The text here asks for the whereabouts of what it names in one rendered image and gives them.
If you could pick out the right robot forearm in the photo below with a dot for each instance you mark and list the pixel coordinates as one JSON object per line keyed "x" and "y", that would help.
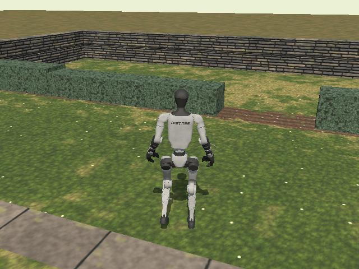
{"x": 207, "y": 148}

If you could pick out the right robot upper arm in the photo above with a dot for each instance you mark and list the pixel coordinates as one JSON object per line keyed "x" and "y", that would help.
{"x": 200, "y": 128}

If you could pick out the robot left hand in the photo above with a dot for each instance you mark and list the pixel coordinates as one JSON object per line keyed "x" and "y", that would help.
{"x": 148, "y": 156}

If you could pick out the left robot upper arm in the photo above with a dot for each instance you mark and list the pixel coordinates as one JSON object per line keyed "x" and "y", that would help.
{"x": 160, "y": 127}

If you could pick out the left robot thigh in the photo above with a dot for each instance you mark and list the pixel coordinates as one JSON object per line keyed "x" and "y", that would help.
{"x": 166, "y": 166}

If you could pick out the robot right hand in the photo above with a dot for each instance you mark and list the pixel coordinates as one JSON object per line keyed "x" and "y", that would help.
{"x": 211, "y": 159}

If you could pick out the right robot shin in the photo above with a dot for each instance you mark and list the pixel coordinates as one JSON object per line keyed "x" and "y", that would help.
{"x": 192, "y": 203}

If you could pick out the left robot forearm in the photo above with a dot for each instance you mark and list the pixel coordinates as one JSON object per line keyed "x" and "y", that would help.
{"x": 153, "y": 146}

